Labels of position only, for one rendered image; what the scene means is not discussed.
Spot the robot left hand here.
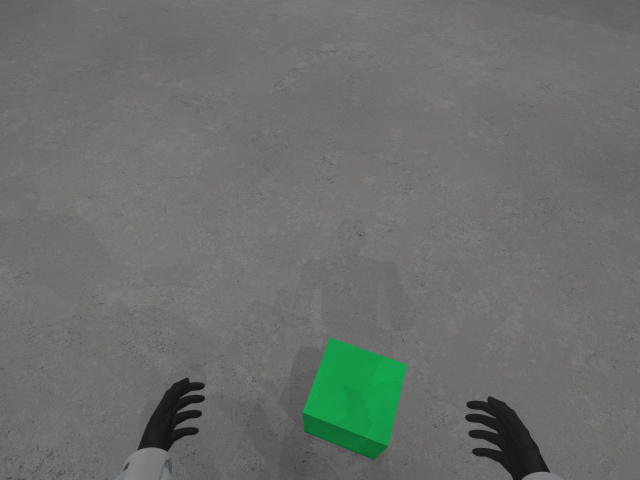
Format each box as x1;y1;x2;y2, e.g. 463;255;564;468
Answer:
137;378;205;452

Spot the robot right hand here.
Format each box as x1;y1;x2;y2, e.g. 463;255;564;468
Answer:
465;396;550;480

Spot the robot left forearm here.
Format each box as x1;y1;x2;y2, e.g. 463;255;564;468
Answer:
115;447;172;480

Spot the carton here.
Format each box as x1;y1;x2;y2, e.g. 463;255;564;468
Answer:
303;338;407;460

